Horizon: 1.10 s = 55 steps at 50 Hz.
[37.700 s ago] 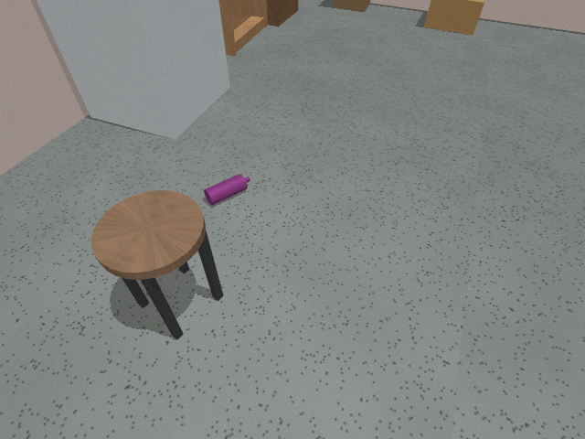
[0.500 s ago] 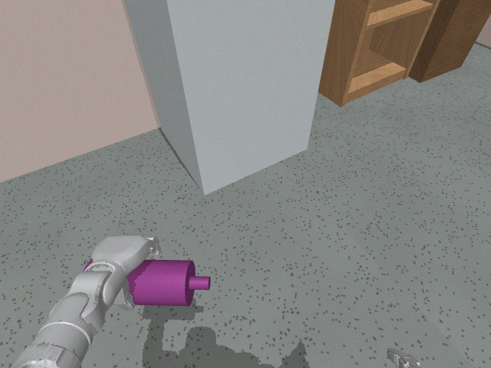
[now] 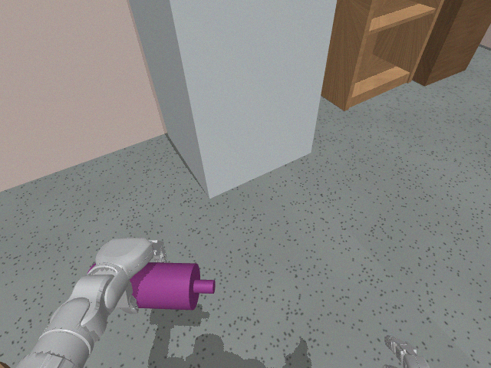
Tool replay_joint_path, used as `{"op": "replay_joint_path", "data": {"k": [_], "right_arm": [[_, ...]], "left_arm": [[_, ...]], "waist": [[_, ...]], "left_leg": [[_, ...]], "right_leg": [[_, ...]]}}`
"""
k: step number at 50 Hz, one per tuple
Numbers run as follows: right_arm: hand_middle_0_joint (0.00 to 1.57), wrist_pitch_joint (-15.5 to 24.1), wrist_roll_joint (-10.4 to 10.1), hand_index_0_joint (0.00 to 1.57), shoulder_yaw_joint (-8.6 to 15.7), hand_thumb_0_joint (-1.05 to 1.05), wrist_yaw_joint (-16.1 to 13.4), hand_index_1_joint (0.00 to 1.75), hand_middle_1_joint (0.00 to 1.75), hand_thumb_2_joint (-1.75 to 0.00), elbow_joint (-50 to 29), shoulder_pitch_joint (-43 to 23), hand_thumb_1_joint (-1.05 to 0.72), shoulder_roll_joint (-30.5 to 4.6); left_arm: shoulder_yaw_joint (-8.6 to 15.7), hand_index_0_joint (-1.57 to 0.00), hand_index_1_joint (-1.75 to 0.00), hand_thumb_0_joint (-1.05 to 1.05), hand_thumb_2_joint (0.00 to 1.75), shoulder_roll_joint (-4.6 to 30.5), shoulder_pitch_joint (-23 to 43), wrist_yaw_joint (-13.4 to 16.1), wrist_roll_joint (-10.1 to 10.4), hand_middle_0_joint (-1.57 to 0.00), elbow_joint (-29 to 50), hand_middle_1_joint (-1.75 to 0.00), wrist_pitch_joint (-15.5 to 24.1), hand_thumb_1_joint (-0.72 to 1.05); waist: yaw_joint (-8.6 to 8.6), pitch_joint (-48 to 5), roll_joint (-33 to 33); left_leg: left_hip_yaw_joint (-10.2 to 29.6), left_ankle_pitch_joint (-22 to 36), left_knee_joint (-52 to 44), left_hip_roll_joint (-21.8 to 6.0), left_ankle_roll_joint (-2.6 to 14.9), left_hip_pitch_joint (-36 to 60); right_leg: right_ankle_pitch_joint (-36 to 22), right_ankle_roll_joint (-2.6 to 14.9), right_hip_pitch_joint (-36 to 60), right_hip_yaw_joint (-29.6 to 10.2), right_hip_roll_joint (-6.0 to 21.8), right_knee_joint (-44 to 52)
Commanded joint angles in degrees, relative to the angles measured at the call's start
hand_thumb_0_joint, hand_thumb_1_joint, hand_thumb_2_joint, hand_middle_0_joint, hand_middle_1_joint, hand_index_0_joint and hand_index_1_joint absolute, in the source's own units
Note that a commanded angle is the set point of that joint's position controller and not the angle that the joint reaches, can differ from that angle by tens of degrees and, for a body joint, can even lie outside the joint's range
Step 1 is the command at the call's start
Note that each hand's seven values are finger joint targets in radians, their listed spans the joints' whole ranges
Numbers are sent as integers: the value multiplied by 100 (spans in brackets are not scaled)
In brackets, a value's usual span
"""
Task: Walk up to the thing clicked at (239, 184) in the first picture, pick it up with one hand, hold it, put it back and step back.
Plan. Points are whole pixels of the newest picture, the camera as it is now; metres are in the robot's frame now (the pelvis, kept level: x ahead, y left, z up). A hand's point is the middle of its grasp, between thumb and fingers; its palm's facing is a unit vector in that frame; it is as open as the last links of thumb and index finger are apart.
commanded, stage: hold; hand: left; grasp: from above
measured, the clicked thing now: (154, 285) +0.30 +0.19 -0.08
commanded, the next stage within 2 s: crouch in 0.96 s
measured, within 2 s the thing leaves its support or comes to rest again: neither
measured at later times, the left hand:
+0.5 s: hand (130, 276) +0.29 +0.22 -0.02, palm faces -0.46 -0.04 -0.89, open 10.9 cm
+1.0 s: hand (130, 267) +0.31 +0.22 -0.02, palm faces -0.46 -0.04 -0.89, open 10.9 cm
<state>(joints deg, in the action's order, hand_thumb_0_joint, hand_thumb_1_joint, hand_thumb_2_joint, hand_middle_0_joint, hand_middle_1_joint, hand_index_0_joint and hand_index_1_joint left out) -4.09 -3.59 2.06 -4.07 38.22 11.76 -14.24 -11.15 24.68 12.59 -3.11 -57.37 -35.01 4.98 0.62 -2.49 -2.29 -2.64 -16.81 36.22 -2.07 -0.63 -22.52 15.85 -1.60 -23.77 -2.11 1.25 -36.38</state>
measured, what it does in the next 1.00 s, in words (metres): stands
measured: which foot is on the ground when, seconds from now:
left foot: down 0.00-1.00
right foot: down 0.00-1.00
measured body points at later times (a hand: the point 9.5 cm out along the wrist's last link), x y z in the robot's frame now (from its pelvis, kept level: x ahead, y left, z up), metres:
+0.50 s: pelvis +0.00 +0.00 +0.01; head +0.01 -0.02 +0.46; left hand +0.31 +0.22 +0.03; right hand +0.15 -0.25 -0.10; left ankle +0.02 +0.13 -0.72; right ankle +0.03 -0.14 -0.72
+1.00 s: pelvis +0.02 +0.00 +0.01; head +0.03 -0.02 +0.46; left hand +0.33 +0.22 +0.03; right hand +0.16 -0.26 -0.10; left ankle +0.02 +0.13 -0.72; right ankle +0.03 -0.14 -0.72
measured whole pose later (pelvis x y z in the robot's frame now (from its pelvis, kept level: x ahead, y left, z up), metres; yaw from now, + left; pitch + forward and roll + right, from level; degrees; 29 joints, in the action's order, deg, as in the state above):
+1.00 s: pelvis +0.02 +0.00 +0.01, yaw +0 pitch +1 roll +0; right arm -6.1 -4.3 1.8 -4.6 38.2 10.8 -13.9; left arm -10.8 25.1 13.1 -4.3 -56.9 -34.6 5.4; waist 0.0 -1.0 -2.3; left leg -2.8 -14.9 29.0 -1.9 -0.8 -15.4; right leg 14.2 -1.5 -16.9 -2.1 1.3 -29.7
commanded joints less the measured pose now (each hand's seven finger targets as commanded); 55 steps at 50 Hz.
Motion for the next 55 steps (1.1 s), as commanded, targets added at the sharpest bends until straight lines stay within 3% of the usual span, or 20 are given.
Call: {"op": "replay_joint_path", "data": {"k": [1,20,24,29,31,32,33,36,38,41,44,49,50,52,53,54,55], "right_arm": [[20,298,40,20,207,0,-69,30,30,-90,-766,-523,-90,-749],[20,288,6,20,151,0,-110,30,30,-90,-810,-685,-91,-711],[20,274,-2,20,140,0,-115,30,30,-90,-850,-729,-91,-700],[20,237,13,20,148,0,-124,30,30,-90,-797,-683,-91,-703],[20,229,17,20,145,0,-136,30,30,-90,-755,-642,-91,-688],[20,223,10,20,154,0,-141,30,30,-90,-743,-628,-90,-701],[20,217,19,20,156,0,-139,30,30,-90,-730,-630,-91,-712],[20,197,17,20,166,0,-132,30,30,-90,-716,-611,-91,-697],[20,171,-2,20,189,0,-122,30,30,-90,-739,-605,-90,-717],[20,127,0,20,209,0,-116,30,30,-90,-725,-607,-91,-711],[20,96,-15,20,203,0,-108,30,30,-90,-727,-540,-91,-723],[20,46,-24,20,212,0,-91,30,30,-90,-809,-594,-90,-723],[20,37,-11,20,208,0,-87,30,30,-90,-822,-594,-91,-708],[20,13,-20,20,209,0,-92,30,30,-90,-831,-586,-91,-733],[20,8,-19,20,216,0,-94,30,30,-92,-864,-592,-93,-708],[20,-9,-23,20,202,0,-100,30,30,-90,-841,-567,-89,-712],[20,-20,-21,20,199,0,-99,30,30,-90,-826,-574,-90,-723]], "left_arm": [[680,-101,-80,0,92,1264,1986,219,13,-99,1248,-82,50,69],[727,-100,-81,0,95,1303,1856,69,117,-98,1477,-83,38,66],[682,-100,-82,0,96,1227,1673,27,128,-99,1324,-84,62,67],[761,-101,-83,0,100,1365,1933,63,90,-99,1504,-84,142,66],[634,-101,-83,0,101,1238,2059,81,67,-100,1509,-84,156,67],[795,-100,-83,0,98,1367,2035,117,77,-98,1458,-85,158,67],[798,-100,-82,0,99,1409,2102,148,89,-99,1528,-84,172,66],[663,-99,-83,0,97,1209,1955,176,83,-97,1375,-85,135,65],[744,-99,-83,0,98,1288,1854,207,60,-97,1374,-84,107,64],[638,-99,-83,0,99,1233,1880,168,7,-98,1285,-83,75,64],[634,-99,-82,0,98,1289,2108,156,33,-98,1261,-83,66,64],[708,-95,-83,0,98,1237,1681,88,108,-94,1115,-84,93,60],[596,-96,-83,0,98,1165,1743,71,74,-94,1093,-84,107,60],[707,-97,-82,0,99,1288,1648,71,69,-96,1079,-82,145,61],[665,-102,-84,0,91,1288,1892,69,62,-97,1365,-89,183,68],[686,-94,-82,0,92,1312,2030,91,61,-89,1284,-85,198,60],[664,-94,-85,0,95,1256,1880,121,51,-92,1121,-86,201,58]], "waist": [[-35,-1279,82],[-126,-1213,9],[-106,-984,192],[-101,-1195,-16],[-24,-1322,85],[-76,-1344,43],[-73,-1369,-39],[-71,-1375,15],[-119,-1373,33],[-100,-1341,62],[-70,-1315,51],[-154,-1207,106],[-99,-1174,123],[-127,-1133,107],[-113,-1266,1],[-85,-1254,30],[-70,-1162,108]], "left_leg": [[51,609,-562,315,143,685],[34,868,-886,309,133,1074],[41,727,-952,309,152,1013],[63,1050,-944,288,126,1209],[46,1196,-893,305,147,1305],[33,1242,-891,312,141,1308],[34,1277,-905,313,133,1340],[41,1422,-900,296,126,1364],[34,1550,-931,297,122,1358],[23,1668,-917,304,129,1389],[16,1654,-952,294,138,1401],[21,1598,-1003,299,133,1370],[25,1584,-985,300,140,1325],[16,1569,-991,311,141,1330],[8,1574,-989,311,140,1391],[3,1564,-985,317,148,1404],[21,1523,-995,306,148,1388]], "right_leg": [[-396,164,392,136,-266,697],[-601,177,746,142,-268,950],[-460,169,727,149,-262,1051],[-755,187,803,158,-279,993],[-946,161,805,144,-269,986],[-984,159,870,147,-266,993],[-1011,169,877,139,-262,994],[-1139,176,882,177,-274,983],[-1249,191,977,189,-274,971],[-1383,183,1020,194,-263,982],[-1391,184,997,181,-260,1019],[-1296,190,1061,195,-247,1063],[-1296,185,1008,206,-244,1064],[-1275,187,1036,188,-234,1090],[-1314,191,1026,176,-232,1075],[-1312,180,1009,163,-230,1080],[-1259,185,985,170,-234,1085]]}}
